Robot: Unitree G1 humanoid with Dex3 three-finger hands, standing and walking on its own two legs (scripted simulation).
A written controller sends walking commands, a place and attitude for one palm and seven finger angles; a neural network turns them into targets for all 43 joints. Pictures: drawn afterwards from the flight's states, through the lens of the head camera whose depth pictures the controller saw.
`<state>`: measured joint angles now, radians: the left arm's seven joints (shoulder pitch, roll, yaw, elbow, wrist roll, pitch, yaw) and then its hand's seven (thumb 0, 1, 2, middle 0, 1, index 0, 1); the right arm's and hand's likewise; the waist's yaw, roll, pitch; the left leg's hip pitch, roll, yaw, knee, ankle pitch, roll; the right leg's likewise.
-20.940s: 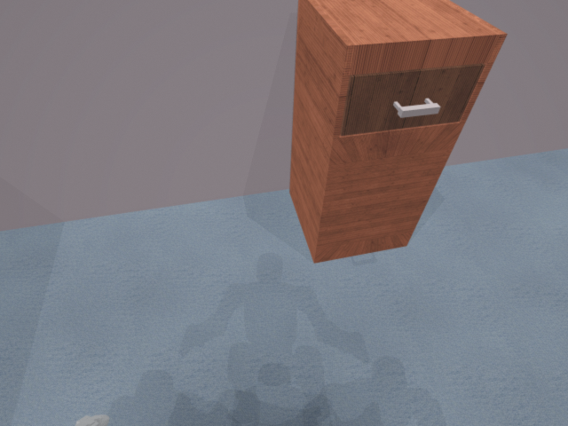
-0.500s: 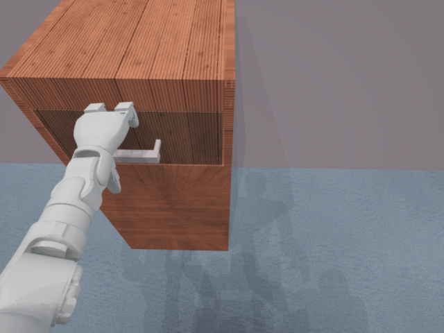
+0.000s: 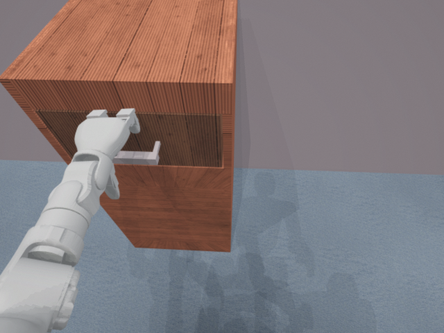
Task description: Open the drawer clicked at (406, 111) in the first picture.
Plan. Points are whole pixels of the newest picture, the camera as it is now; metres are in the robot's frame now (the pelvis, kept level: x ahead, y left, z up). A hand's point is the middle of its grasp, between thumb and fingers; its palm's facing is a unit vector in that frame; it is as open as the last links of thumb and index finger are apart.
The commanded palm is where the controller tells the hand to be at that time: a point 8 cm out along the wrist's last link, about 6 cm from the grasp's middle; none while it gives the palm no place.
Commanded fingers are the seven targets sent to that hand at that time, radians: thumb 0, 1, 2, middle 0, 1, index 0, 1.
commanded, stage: re-aim the fingers above the handle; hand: left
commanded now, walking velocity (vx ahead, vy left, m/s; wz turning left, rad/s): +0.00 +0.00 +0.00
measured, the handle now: (134, 151) +0.50 +0.21 +0.00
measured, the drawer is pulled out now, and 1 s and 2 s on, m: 0.00 0.00 0.00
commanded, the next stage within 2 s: lower the fingers behind the handle in 1.72 s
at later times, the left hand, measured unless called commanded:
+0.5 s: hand (120, 155) +0.44 +0.21 +0.06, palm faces -0.05 -0.04 -1.00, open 13.8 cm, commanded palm +0.43 +0.22 +0.11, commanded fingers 0.00 -0.50 0.30 -0.30 -1.20 -0.30 -1.20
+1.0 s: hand (118, 151) +0.45 +0.21 +0.06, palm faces -0.04 -0.03 -1.00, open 13.7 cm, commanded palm +0.43 +0.21 +0.11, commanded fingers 0.00 -0.50 0.30 -0.30 -1.20 -0.30 -1.20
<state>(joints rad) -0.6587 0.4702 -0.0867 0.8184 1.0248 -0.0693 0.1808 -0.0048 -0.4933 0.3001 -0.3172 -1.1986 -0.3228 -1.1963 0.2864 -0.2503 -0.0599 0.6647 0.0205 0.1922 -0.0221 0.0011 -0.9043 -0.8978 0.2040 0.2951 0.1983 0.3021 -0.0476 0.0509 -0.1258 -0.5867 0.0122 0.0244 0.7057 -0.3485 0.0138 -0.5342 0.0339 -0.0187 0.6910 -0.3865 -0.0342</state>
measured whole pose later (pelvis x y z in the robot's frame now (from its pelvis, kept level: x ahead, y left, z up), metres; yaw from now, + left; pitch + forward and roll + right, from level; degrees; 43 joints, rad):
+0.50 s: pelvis -0.01 +0.00 +0.00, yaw +0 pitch +13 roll +0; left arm -0.68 0.47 -0.08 0.86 1.04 -0.12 0.20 0.00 -0.49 0.30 -0.32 -1.20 -0.32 -1.20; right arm 0.31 -0.25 -0.06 0.68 0.03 0.18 -0.03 0.00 -0.90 -0.90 0.20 0.30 0.20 0.30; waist -0.07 0.05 -0.12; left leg -0.60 0.01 0.03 0.70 -0.34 0.02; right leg -0.55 0.03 -0.01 0.69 -0.37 -0.03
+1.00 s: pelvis -0.01 +0.01 +0.00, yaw +0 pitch +14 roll -1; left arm -0.76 0.46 -0.10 0.93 1.05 -0.07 0.22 0.00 -0.49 0.30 -0.32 -1.20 -0.34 -1.22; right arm 0.34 -0.24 -0.06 0.68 0.02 0.16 -0.02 0.00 -0.90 -0.90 0.20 0.30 0.20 0.30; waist -0.07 0.05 -0.13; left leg -0.65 0.01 0.03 0.74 -0.34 0.03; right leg -0.59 0.03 -0.01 0.71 -0.37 -0.02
